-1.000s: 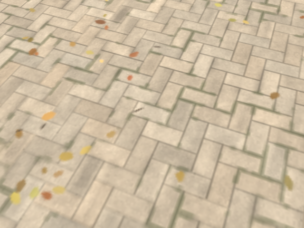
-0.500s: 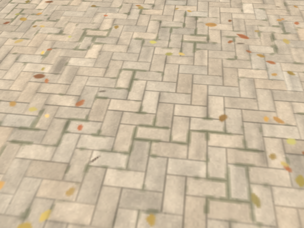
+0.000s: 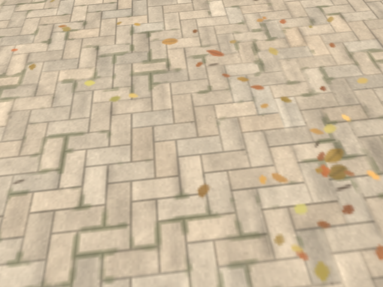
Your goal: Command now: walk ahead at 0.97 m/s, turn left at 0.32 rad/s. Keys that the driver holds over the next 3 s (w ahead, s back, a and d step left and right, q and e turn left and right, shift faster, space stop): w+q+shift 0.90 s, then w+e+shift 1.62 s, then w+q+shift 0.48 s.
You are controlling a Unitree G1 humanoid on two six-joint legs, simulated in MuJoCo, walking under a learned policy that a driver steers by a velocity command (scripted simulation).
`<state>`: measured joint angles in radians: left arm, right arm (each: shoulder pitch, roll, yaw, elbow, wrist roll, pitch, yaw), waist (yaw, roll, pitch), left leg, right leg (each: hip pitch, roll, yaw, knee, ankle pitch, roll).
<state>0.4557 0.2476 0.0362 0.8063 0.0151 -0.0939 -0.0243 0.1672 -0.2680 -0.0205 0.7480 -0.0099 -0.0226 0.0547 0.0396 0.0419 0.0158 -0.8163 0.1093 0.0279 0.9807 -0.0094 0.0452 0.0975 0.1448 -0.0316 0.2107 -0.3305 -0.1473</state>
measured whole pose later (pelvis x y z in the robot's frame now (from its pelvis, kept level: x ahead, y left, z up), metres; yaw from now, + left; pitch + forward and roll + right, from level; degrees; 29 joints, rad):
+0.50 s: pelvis +0.48 +0.01 +0.00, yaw +21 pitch +3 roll +0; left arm -0.08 0.22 -0.07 0.55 0.04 -0.07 -0.02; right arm 0.48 -0.28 -0.07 0.89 0.00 -0.07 0.02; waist -0.15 0.00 0.01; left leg 0.04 -0.16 -0.23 0.31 -0.35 0.15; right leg -0.68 -0.11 0.11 0.62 0.04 0.05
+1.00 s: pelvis +0.90 +0.18 -0.03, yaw +49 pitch +2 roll -1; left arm 0.57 0.26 0.02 0.95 0.03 -0.09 0.02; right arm -0.11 -0.29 0.00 0.60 -0.05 -0.03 0.09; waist 0.09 0.03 0.04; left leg -0.63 -0.05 0.13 0.69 -0.11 0.20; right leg 0.26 -0.04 -0.28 0.35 -0.47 0.06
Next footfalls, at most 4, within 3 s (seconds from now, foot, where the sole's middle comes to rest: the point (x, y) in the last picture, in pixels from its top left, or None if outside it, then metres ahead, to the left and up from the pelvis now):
0.16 left None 0.36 0.03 -0.77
0.58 right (233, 204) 0.81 -0.06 -0.77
1.02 left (134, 165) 1.00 0.36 -0.77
1.46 right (108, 99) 1.42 0.55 -0.77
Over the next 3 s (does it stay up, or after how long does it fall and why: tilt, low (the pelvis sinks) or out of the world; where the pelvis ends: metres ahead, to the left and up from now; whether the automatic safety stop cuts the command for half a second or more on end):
stays up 2.58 0.59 0.01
